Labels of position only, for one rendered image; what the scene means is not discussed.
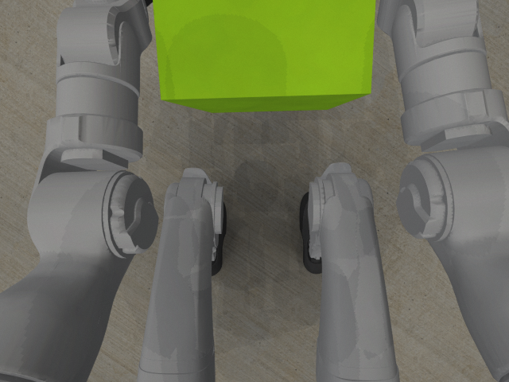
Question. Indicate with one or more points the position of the robot left shin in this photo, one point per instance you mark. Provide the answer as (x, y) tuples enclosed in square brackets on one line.
[(172, 192)]

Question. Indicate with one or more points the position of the robot right upper arm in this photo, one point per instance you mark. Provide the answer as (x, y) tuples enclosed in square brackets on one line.
[(458, 201)]

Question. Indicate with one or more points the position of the right robot forearm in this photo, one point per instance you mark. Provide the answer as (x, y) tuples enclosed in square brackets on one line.
[(441, 62)]

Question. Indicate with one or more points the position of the robot left upper arm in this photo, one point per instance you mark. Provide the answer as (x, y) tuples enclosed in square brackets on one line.
[(87, 227)]

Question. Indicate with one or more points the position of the left robot forearm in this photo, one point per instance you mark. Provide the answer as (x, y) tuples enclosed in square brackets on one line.
[(99, 44)]

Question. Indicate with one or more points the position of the robot right thigh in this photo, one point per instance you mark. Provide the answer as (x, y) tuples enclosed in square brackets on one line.
[(355, 342)]

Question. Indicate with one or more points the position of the carton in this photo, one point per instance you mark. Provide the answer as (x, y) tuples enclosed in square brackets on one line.
[(264, 55)]

